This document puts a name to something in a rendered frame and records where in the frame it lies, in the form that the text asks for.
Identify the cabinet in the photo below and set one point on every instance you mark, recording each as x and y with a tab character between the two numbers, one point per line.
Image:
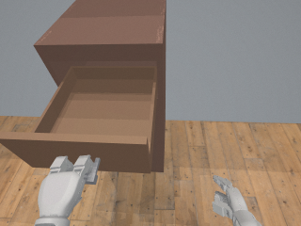
112	33

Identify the handle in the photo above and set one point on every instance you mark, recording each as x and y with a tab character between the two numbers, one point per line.
92	177

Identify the right robot forearm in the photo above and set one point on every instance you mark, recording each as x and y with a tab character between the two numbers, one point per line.
244	218

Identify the drawer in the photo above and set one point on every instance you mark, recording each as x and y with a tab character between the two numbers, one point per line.
107	112

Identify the left robot hand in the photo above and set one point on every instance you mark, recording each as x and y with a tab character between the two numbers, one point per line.
62	188

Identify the right robot hand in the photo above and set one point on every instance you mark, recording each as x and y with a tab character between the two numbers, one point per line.
226	205

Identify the left robot forearm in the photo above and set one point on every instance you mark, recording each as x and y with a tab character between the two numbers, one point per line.
52	221

